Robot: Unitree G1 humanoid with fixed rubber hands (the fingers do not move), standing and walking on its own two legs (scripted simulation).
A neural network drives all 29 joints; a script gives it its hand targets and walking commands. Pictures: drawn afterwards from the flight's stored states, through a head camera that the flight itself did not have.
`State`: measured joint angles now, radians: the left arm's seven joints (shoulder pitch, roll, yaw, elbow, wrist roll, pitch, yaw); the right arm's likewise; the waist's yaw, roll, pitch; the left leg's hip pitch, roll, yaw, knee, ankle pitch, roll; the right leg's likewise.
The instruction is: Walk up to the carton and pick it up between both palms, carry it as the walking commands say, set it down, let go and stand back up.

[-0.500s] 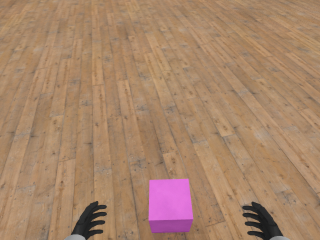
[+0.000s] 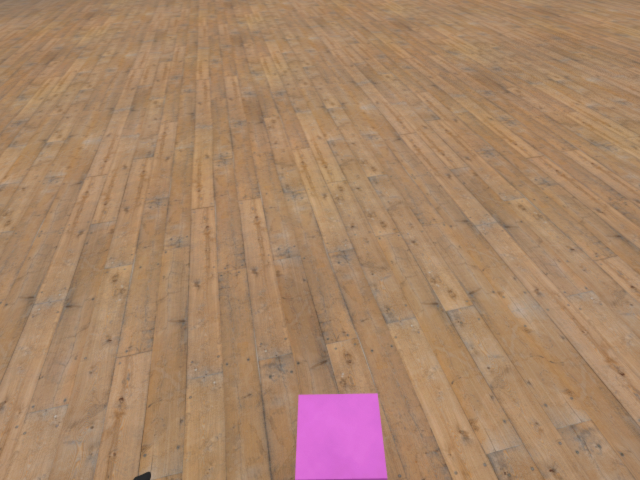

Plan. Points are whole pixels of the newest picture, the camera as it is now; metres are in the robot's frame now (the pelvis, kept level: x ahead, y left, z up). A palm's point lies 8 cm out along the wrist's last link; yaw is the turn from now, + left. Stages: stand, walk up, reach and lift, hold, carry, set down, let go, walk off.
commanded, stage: stand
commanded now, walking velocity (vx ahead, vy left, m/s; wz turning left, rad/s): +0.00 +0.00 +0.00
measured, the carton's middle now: (339, 452) +0.41 +0.01 -0.64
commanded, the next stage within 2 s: none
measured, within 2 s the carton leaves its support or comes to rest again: neither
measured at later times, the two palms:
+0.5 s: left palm out of the picture +0.05 +0.28 -0.10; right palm out of the picture +0.04 -0.29 -0.10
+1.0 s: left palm out of the picture +0.03 +0.29 -0.11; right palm out of the picture +0.00 -0.29 -0.10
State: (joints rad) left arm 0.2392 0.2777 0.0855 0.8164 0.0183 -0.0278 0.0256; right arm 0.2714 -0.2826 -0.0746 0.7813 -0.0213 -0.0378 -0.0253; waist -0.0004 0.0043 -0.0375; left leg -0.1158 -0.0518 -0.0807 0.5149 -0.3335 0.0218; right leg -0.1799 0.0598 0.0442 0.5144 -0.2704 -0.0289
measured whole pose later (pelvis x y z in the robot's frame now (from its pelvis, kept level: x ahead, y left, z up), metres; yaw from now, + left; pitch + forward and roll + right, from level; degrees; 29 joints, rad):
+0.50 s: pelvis -0.03 +0.00 +0.00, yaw +0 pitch -5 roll +0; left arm 0.23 0.29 0.07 0.94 0.01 -0.03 0.03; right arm 0.27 -0.29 -0.05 0.90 -0.01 -0.04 -0.04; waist 0.00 0.00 0.00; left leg -0.11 -0.05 -0.08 0.46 -0.26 0.01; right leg -0.17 0.06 0.04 0.46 -0.20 -0.03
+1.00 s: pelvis -0.05 +0.00 +0.01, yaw +0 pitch -5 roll +0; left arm 0.21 0.31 0.05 0.98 0.00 -0.02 0.02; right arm 0.27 -0.31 -0.04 0.96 0.00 -0.04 -0.03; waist 0.00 -0.01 0.01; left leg -0.13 -0.05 -0.07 0.43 -0.21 0.01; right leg -0.19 0.05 0.05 0.41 -0.14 -0.03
